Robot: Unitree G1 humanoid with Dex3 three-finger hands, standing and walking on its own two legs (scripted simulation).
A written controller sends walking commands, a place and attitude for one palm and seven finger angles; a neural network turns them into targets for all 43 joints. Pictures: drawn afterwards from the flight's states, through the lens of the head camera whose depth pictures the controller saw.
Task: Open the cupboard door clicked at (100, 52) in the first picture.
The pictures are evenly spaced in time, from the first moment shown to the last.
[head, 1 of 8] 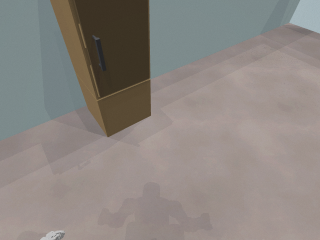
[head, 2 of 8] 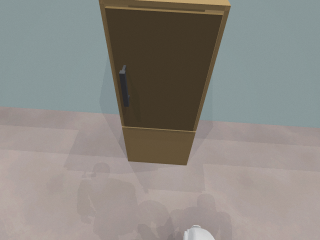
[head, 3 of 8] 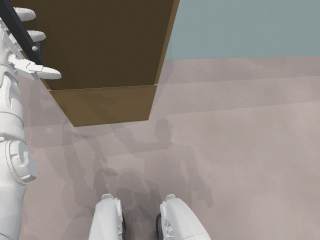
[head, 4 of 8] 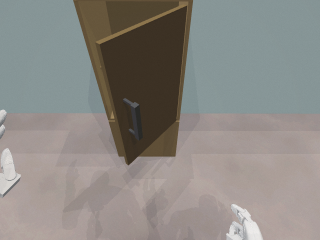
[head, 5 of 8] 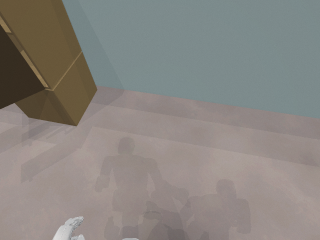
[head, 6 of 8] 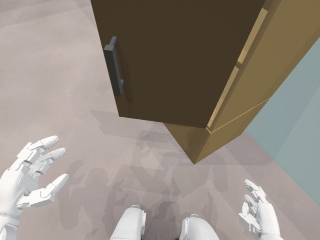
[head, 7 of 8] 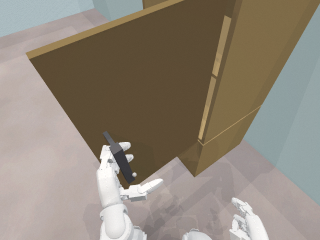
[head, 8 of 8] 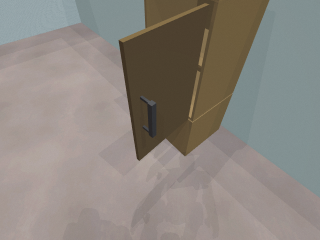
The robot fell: no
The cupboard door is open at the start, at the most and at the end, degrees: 0 96 95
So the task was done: yes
